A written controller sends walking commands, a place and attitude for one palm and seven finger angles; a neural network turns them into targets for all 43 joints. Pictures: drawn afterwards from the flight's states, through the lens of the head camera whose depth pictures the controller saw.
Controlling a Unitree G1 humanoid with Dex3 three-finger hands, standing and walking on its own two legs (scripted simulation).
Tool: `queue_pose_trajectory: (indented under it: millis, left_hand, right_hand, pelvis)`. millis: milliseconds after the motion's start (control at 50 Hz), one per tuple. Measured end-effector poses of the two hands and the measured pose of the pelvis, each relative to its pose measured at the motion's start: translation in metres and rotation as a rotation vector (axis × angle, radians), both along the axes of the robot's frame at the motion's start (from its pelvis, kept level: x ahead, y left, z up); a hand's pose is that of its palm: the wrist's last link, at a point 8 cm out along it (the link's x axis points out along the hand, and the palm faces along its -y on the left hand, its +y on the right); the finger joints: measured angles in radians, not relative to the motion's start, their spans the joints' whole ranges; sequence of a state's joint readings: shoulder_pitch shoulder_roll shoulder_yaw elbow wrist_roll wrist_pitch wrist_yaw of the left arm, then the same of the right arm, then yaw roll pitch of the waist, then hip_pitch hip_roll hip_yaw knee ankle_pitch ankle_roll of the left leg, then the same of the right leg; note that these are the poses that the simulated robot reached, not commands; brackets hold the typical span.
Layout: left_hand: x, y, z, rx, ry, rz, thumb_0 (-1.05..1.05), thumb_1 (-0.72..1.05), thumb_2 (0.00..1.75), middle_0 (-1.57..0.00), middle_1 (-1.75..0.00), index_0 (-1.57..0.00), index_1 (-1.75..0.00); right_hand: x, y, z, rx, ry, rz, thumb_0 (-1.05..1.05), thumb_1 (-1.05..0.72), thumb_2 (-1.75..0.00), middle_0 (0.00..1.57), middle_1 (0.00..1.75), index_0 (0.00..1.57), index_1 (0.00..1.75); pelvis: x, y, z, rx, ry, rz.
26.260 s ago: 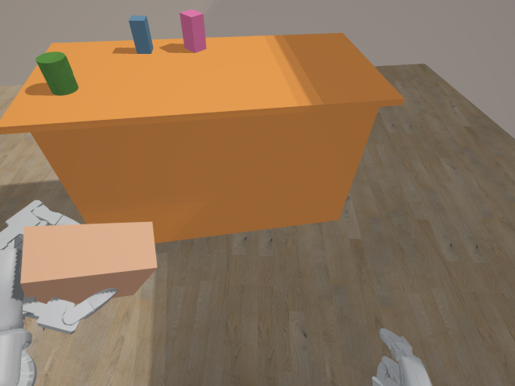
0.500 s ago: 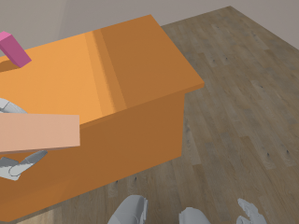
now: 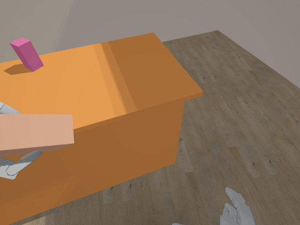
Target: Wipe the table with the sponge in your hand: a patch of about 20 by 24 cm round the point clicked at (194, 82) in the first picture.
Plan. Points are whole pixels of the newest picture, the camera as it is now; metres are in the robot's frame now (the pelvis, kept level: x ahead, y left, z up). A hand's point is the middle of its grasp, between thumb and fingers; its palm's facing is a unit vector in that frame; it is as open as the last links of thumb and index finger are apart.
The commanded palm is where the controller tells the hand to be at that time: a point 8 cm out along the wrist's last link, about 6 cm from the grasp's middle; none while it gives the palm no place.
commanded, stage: come to a stop and stand still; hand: left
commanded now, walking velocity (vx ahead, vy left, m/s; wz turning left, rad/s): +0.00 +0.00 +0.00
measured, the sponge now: (40, 136) +0.25 +0.22 +0.19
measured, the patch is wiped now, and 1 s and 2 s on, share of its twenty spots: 0.00 0.00 0.00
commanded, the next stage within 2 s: look again from close up in 0.72 s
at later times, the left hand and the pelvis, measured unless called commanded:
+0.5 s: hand (9, 145) +0.22 +0.26 +0.20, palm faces +0.41 -0.77 -0.49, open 9.9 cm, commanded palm +0.16 +0.29 +0.20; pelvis -0.01 +0.01 +0.01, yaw -1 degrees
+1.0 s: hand out of the picture +0.25 +0.31 +0.21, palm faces +0.45 -0.80 -0.39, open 9.9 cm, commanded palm +0.17 +0.31 +0.20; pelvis -0.01 +0.04 +0.02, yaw -4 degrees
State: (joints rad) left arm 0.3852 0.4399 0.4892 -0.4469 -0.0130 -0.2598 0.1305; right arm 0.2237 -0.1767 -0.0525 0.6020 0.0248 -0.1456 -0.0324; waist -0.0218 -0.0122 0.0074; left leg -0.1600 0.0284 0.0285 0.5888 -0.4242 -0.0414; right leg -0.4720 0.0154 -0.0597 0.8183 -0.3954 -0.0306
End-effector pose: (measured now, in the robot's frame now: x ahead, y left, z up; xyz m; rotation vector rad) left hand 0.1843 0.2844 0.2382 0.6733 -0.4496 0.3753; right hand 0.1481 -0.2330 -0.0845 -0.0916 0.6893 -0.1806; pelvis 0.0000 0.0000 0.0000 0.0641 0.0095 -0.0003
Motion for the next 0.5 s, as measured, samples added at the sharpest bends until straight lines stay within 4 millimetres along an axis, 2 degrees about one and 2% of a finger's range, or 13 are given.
queue_pose_trajectory:
  millis: [80,140,180,220,280,340,400,440,500]
  left_hand:
    - [-0.012,-0.001,-0.027,-0.112,0.066,0.019,0.00,-0.49,1.04,-0.76,-1.36,-0.77,-1.36]
    - [-0.024,-0.005,-0.053,-0.195,0.202,0.009,0.00,-0.49,1.04,-0.76,-1.37,-0.77,-1.37]
    - [-0.031,-0.007,-0.059,-0.211,0.264,-0.004,0.00,-0.49,1.04,-0.76,-1.36,-0.77,-1.36]
    - [-0.035,-0.007,-0.056,-0.207,0.270,-0.019,0.00,-0.49,1.04,-0.76,-1.36,-0.77,-1.36]
    - [-0.035,-0.003,-0.040,-0.182,0.188,-0.045,0.00,-0.50,1.04,-0.77,-1.36,-0.77,-1.36]
    - [-0.028,0.004,-0.021,-0.139,0.069,-0.057,0.00,-0.50,1.04,-0.77,-1.36,-0.77,-1.36]
    - [-0.016,0.010,-0.007,-0.118,0.027,-0.036,0.00,-0.49,1.04,-0.77,-1.36,-0.77,-1.36]
    - [-0.009,0.013,-0.006,-0.106,0.050,-0.013,0.00,-0.49,1.04,-0.77,-1.36,-0.77,-1.36]
    - [-0.004,0.010,-0.018,-0.100,0.125,0.009,0.00,-0.49,1.04,-0.76,-1.36,-0.77,-1.36]
  right_hand:
    - [-0.012,0.014,-0.025,0.039,0.096,0.079,0.01,-0.90,-0.90,0.20,0.30,0.20,0.30]
    - [-0.026,0.020,-0.021,0.045,0.155,0.096,0.01,-0.90,-0.90,0.20,0.30,0.20,0.30]
    - [-0.034,0.021,-0.011,0.022,0.181,0.106,0.01,-0.90,-0.90,0.20,0.30,0.20,0.30]
    - [-0.040,0.020,0.000,-0.018,0.200,0.121,0.01,-0.90,-0.90,0.20,0.30,0.20,0.30]
    - [-0.042,0.016,0.013,-0.091,0.190,0.135,0.01,-0.90,-0.90,0.20,0.30,0.20,0.30]
    - [-0.035,0.012,0.015,-0.124,0.145,0.114,0.01,-0.90,-0.90,0.20,0.30,0.20,0.30]
    - [-0.027,0.015,0.017,-0.081,0.093,0.077,0.01,-0.90,-0.90,0.20,0.30,0.20,0.30]
    - [-0.022,0.018,0.015,-0.038,0.064,0.061,0.01,-0.90,-0.90,0.20,0.30,0.20,0.30]
    - [-0.015,0.019,0.009,0.013,0.042,0.053,0.01,-0.90,-0.90,0.20,0.30,0.20,0.30]
  pelvis:
    - [-0.010,0.002,-0.008,-0.036,-0.047,0.031]
    - [-0.014,0.005,0.000,-0.034,-0.040,0.006]
    - [-0.016,0.004,0.008,-0.023,-0.028,-0.001]
    - [-0.018,0.003,0.014,-0.011,-0.015,0.000]
    - [-0.017,0.007,0.016,-0.019,0.001,0.001]
    - [-0.020,0.013,0.012,-0.022,-0.015,-0.003]
    - [-0.016,0.015,0.015,-0.020,-0.024,-0.002]
    - [-0.012,0.015,0.015,-0.023,-0.021,-0.001]
    - [-0.007,0.011,0.013,-0.040,-0.023,-0.014]
